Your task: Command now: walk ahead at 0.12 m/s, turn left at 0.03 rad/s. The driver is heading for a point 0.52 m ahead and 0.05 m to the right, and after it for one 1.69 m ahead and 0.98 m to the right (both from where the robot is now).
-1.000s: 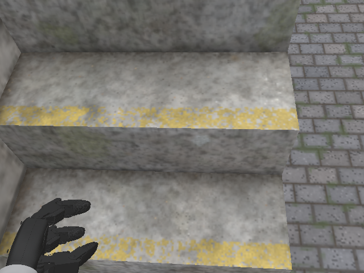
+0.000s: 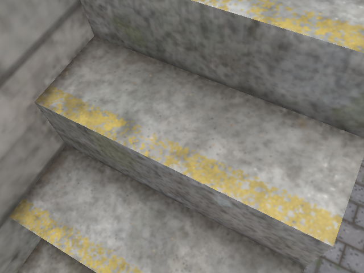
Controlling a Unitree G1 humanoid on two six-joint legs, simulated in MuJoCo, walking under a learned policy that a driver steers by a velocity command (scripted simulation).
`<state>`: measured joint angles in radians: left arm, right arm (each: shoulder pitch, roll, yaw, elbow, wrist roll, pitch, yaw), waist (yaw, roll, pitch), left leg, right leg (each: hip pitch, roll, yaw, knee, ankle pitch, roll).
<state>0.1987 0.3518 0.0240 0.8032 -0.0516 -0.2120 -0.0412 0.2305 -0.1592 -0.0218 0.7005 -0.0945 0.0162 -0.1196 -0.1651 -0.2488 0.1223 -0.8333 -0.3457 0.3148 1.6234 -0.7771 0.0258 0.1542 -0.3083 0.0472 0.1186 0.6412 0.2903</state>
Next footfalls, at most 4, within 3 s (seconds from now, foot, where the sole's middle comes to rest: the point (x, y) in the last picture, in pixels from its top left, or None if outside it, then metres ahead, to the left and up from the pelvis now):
0.04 left None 0.04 0.05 -0.58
0.44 left None -0.03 0.06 -0.57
0.46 right None -0.16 -0.13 -1.37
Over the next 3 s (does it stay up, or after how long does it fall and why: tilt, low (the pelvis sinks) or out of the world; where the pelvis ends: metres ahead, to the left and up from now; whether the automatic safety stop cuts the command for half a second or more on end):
falls after 0.54 s (tilt)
